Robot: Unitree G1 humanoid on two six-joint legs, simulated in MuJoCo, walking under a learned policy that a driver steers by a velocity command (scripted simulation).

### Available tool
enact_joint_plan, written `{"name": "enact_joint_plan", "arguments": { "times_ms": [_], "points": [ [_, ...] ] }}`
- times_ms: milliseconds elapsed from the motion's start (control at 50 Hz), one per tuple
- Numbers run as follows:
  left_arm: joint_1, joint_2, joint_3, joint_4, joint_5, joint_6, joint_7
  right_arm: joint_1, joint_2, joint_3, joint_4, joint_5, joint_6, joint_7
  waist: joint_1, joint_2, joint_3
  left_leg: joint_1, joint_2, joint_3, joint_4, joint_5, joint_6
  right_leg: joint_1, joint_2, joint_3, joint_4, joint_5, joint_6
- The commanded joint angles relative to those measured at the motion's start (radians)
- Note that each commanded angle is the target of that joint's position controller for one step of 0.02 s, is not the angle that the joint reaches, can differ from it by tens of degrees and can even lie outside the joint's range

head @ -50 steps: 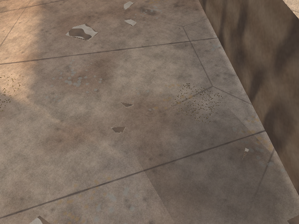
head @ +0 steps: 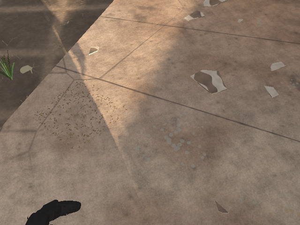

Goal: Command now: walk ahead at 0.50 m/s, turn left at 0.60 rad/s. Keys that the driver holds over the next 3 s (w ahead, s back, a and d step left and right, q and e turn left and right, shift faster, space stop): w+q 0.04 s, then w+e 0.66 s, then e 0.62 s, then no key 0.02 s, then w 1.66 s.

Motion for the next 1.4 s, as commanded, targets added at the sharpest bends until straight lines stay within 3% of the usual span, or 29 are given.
{"name": "enact_joint_plan", "arguments": {
  "times_ms": [20, 40, 60, 80, 100, 120, 220, 340, 400, 440, 460, 480, 500, 520, 540, 560, 600, 720, 800, 900, 940, 960, 980, 1000, 1040, 1060, 1140, 1220, 1400],
  "points": [
    [0.405, 0.243, 0.074, 0.016, 0.023, -0.033, 0.042, -0.084, -0.105, -0.016, -0.107, 0.014, -0.030, 0.014, 0.248, -0.037, -0.288, -0.288, 0.112, -0.025, 0.561, 0.630, 0.006, 0.641, -0.205, 0.220, -0.096, -0.225, -0.087],
    [0.379, 0.326, 0.089, 0.008, 0.036, -0.022, 0.044, 0.050, -0.016, -0.002, -0.133, 0.044, -0.024, 0.010, 0.153, -0.299, -0.388, -0.591, -0.047, 0.078, 0.826, -0.137, -0.027, 0.838, -0.466, 0.699, -0.215, -0.267, -0.202],
    [0.313, 0.238, 0.079, 0.007, 0.012, -0.008, 0.036, 0.039, -0.108, -0.008, -0.097, 0.002, -0.013, 0.001, 0.131, -0.157, -0.292, -0.668, 0.045, 0.071, 0.904, -0.063, -0.014, 0.713, -0.426, 0.770, -0.258, -0.402, -0.215],
    [0.253, 0.148, 0.057, 0.006, 0.002, -0.008, 0.032, -0.023, -0.110, -0.009, -0.087, -0.008, -0.010, 0.009, 0.122, -0.049, -0.140, -0.651, 0.083, 0.080, 0.875, 0.047, -0.018, 0.554, -0.366, 0.594, -0.279, -0.382, -0.199],
    [0.230, 0.105, 0.045, 0.020, 0.003, -0.012, 0.024, -0.066, -0.088, -0.002, -0.091, -0.012, -0.011, 0.017, 0.116, -0.006, -0.074, -0.628, 0.107, 0.088, 0.823, 0.097, -0.024, 0.459, -0.304, 0.456, -0.292, -0.259, -0.184],
    [0.237, 0.099, 0.040, 0.038, 0.003, -0.017, 0.024, -0.091, -0.076, 0.001, -0.099, -0.019, -0.007, 0.025, 0.109, -0.042, -0.050, -0.609, 0.122, 0.093, 0.782, 0.107, -0.031, 0.413, -0.258, 0.363, -0.301, -0.144, -0.172],
    [0.310, 0.123, 0.044, 0.104, -0.024, -0.045, 0.002, -0.160, -0.049, 0.020, -0.130, -0.042, 0.010, 0.047, 0.079, -0.078, -0.049, -0.607, 0.168, 0.188, 0.624, 0.131, -0.082, 0.370, -0.195, 0.232, -0.330, 0.158, -0.220],
    [0.393, 0.170, 0.066, 0.137, -0.021, -0.026, 0.003, -0.408, -0.026, 0.057, -0.211, -0.020, -0.004, 0.051, 0.140, -0.073, -0.002, -0.513, 0.160, 0.246, 0.267, 0.293, -0.132, 0.296, -0.156, 0.192, -0.346, 0.111, -0.199],
    [0.416, 0.189, 0.074, 0.142, -0.019, -0.020, 0.003, -0.430, -0.050, 0.053, -0.229, -0.013, -0.017, 0.036, 0.139, -0.072, -0.023, -0.442, 0.143, 0.241, 0.196, 0.285, -0.123, 0.322, -0.175, 0.237, -0.280, 0.136, -0.178],
    [0.393, 0.197, 0.080, 0.135, -0.023, -0.015, 0.007, -0.345, -0.065, 0.044, -0.208, -0.016, -0.030, 0.024, 0.087, -0.053, -0.041, -0.292, 0.129, 0.237, 0.085, 0.289, -0.107, 0.292, -0.156, 0.252, -0.186, 0.104, -0.148],
    [0.396, 0.173, 0.075, 0.131, -0.026, -0.017, 0.008, -0.249, -0.101, 0.030, -0.179, -0.026, -0.042, 0.012, 0.051, -0.006, -0.092, -0.137, 0.156, 0.199, 0.040, 0.266, -0.084, 0.240, -0.103, 0.225, -0.056, 0.106, -0.122],
    [0.368, 0.110, 0.058, 0.093, -0.034, -0.023, 0.006, -0.098, -0.178, 0.010, -0.171, -0.050, -0.052, -0.003, -0.021, 0.127, -0.209, 0.045, 0.374, -0.022, -0.029, 0.086, -0.034, 0.137, -0.023, 0.144, 0.218, -0.034, -0.089],
    [0.432, 0.037, 0.042, 0.054, -0.050, -0.020, 0.011, -0.065, -0.277, -0.014, -0.166, -0.049, -0.036, -0.010, 0.011, 0.322, -0.248, 0.166, 0.582, -0.365, -0.157, -0.088, 0.048, -0.122, 0.100, 0.017, 0.454, -0.436, -0.065],
    [0.446, 0.121, 0.059, 0.076, -0.022, 0.001, 0.017, -0.102, -0.211, -0.007, -0.168, -0.033, -0.023, -0.009, 0.036, 0.216, -0.188, 0.073, 0.584, -0.430, -0.169, -0.195, 0.089, -0.184, 0.033, 0.042, 0.584, -0.436, -0.078],
    [0.405, 0.131, 0.066, 0.086, -0.013, 0.010, 0.009, -0.167, -0.119, 0.016, -0.182, -0.024, -0.025, -0.003, 0.059, 0.118, -0.088, -0.013, 0.521, -0.299, -0.175, -0.151, 0.073, -0.190, -0.009, 0.065, 0.607, -0.346, -0.082],
    [0.382, 0.107, 0.064, 0.086, -0.014, 0.013, 0.000, -0.204, -0.078, 0.027, -0.182, -0.020, -0.032, 0.002, 0.078, 0.109, -0.037, -0.081, 0.468, -0.163, -0.196, 0.008, 0.053, -0.171, -0.035, 0.061, 0.590, -0.281, -0.071],
    [0.368, 0.096, 0.066, 0.087, 0.002, 0.032, -0.015, -0.211, -0.049, 0.034, -0.170, -0.017, -0.045, -0.002, 0.102, 0.144, -0.019, -0.127, 0.404, 0.005, -0.214, 0.227, 0.022, -0.139, -0.061, 0.045, 0.575, -0.217, -0.045],
    [0.214, 0.067, 0.059, 0.019, 0.009, 0.057, -0.041, -0.138, -0.067, 0.021, -0.121, -0.001, -0.065, -0.002, 0.105, 0.105, -0.005, -0.092, 0.399, 0.222, -0.216, 0.618, 0.045, -0.239, -0.070, 0.014, 0.534, -0.068, 0.001],
    [0.103, 0.028, 0.033, -0.027, 0.006, 0.050, -0.054, -0.157, -0.083, 0.016, -0.109, 0.002, -0.053, -0.005, 0.099, 0.127, 0.021, -0.167, 0.346, 0.393, -0.155, 0.822, 0.014, -0.075, -0.041, -0.076, 0.228, 0.069, -0.006],
    [0.180, 0.084, 0.049, -0.028, 0.024, 0.041, -0.044, -0.135, -0.145, -0.007, -0.091, 0.011, -0.025, -0.021, 0.125, 0.142, -0.064, -0.065, 0.371, 0.427, 0.121, 1.099, -0.020, 0.113, 0.053, -0.138, 0.070, -0.040, -0.089],
    [0.376, 0.143, 0.075, 0.027, 0.044, 0.016, -0.016, -0.134, -0.148, -0.008, -0.102, 0.019, -0.012, -0.020, 0.218, 0.039, -0.194, -0.182, 0.315, 0.449, 0.532, 0.806, -0.072, 0.396, 0.048, -0.070, -0.093, 0.183, -0.146],
    [0.376, 0.248, 0.095, 0.021, 0.030, 0.008, -0.001, -0.060, -0.032, 0.019, -0.138, -0.005, -0.005, -0.012, 0.146, -0.148, -0.270, -0.456, 0.219, 0.443, 0.817, -0.112, -0.106, 0.630, -0.239, 0.226, 0.036, 0.757, -0.198],
    [0.409, 0.336, 0.126, -0.009, -0.020, 0.024, 0.001, 0.002, -0.061, 0.015, -0.167, 0.008, 0.017, -0.013, 0.161, -0.211, -0.464, -0.643, 0.083, 0.272, 1.070, -0.266, -0.138, 0.808, -0.409, 0.591, -0.014, 0.924, -0.413],
    [0.367, 0.280, 0.120, -0.030, -0.040, 0.048, 0.013, -0.062, -0.095, 0.012, -0.157, -0.009, 0.026, -0.014, 0.176, -0.043, -0.413, -0.696, 0.153, 0.186, 1.072, -0.158, -0.138, 0.738, -0.366, 0.502, -0.076, 0.729, -0.396],
    [0.249, 0.160, 0.083, -0.030, -0.036, 0.065, 0.026, -0.176, -0.084, 0.016, -0.173, -0.012, 0.025, -0.016, 0.128, 0.018, -0.155, -0.692, 0.206, 0.186, 0.933, -0.025, -0.143, 0.456, -0.249, 0.357, -0.159, 0.516, -0.313],
    [0.233, 0.138, 0.076, -0.029, -0.038, 0.067, 0.031, -0.173, -0.085, 0.015, -0.178, -0.023, 0.038, -0.015, 0.104, -0.004, -0.115, -0.646, 0.216, 0.180, 0.866, -0.004, -0.148, 0.370, -0.202, 0.317, -0.179, 0.493, -0.284],
    [0.228, 0.171, 0.087, -0.028, -0.016, 0.056, 0.018, -0.139, -0.059, 0.018, -0.173, -0.022, 0.081, -0.013, 0.076, -0.009, -0.154, -0.544, 0.184, 0.189, 0.758, 0.042, -0.151, 0.259, -0.141, 0.279, -0.206, 0.394, -0.242],
    [0.242, 0.183, 0.095, -0.035, -0.014, 0.073, 0.021, -0.230, -0.063, 0.016, -0.207, -0.021, 0.094, -0.017, 0.109, -0.053, -0.130, -0.593, 0.174, 0.170, 0.646, 0.084, -0.157, 0.244, -0.117, 0.353, -0.255, 0.026, -0.218],
    [0.280, 0.179, 0.100, -0.030, 0.003, 0.092, 0.013, -0.275, -0.069, 0.023, -0.232, -0.007, 0.069, -0.016, 0.142, -0.113, -0.119, -0.453, 0.107, 0.189, 0.373, 0.002, -0.123, 0.242, -0.096, 0.490, -0.284, -0.402, -0.209]
  ]
}}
